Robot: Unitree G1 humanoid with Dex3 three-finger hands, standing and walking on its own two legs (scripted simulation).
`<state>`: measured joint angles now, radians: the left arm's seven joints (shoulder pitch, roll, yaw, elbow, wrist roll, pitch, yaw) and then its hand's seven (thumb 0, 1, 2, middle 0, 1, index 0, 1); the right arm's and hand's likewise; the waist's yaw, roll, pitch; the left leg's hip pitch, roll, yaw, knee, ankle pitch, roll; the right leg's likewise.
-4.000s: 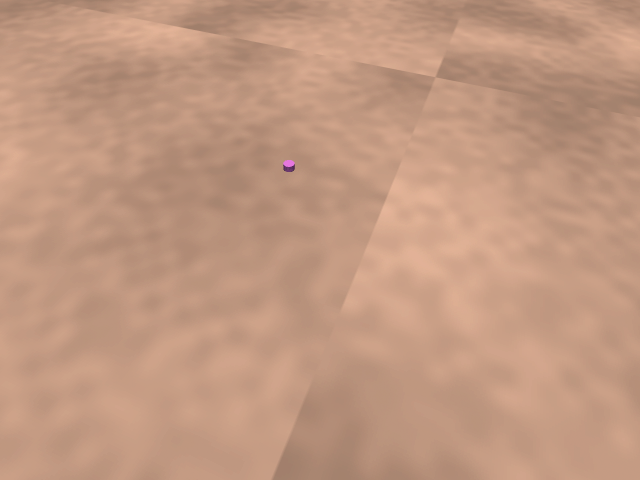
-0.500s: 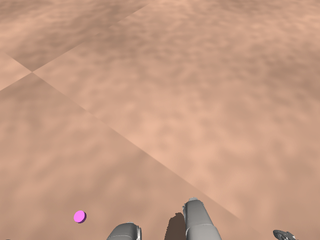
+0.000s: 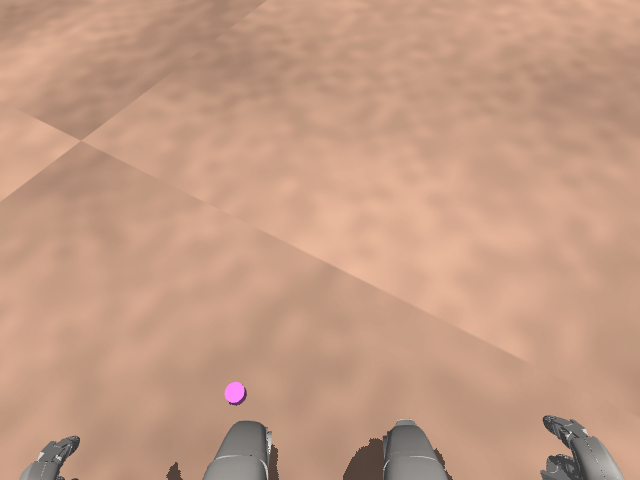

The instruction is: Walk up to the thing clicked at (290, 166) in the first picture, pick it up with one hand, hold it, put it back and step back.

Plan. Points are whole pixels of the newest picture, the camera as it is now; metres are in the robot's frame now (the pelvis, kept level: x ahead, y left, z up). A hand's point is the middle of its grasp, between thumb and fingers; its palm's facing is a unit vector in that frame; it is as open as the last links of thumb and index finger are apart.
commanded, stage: walk up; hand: left
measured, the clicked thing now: (235, 393) +0.37 +0.27 -0.71
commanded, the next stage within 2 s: none
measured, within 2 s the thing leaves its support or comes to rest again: neither
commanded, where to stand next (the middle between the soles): -0.05 +0.12 m, yaw -10 degrees
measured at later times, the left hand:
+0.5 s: hand out of the picture -0.06 +0.42 -0.13, palm faces -0.20 -0.89 -0.41, open 7.4 cm
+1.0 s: hand out of the picture -0.13 +0.44 -0.10, palm faces -0.18 -0.87 -0.46, open 7.4 cm
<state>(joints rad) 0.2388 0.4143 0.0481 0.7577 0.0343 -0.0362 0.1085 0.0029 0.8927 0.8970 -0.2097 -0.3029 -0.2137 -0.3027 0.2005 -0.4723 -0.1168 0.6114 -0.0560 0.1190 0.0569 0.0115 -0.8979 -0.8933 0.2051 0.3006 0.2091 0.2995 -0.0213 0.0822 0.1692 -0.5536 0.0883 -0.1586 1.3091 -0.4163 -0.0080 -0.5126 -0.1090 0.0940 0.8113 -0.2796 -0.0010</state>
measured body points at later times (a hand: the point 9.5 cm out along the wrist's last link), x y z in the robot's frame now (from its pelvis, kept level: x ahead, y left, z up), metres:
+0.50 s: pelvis -0.15 +0.16 +0.01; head -0.11 +0.14 +0.46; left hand -0.05 +0.47 -0.10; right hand -0.11 -0.16 -0.11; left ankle -0.06 +0.27 -0.68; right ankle -0.16 +0.06 -0.69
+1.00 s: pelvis -0.20 +0.14 +0.03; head -0.21 +0.13 +0.48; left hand -0.12 +0.48 -0.07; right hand -0.24 -0.21 -0.09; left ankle -0.10 +0.27 -0.66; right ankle -0.23 +0.03 -0.69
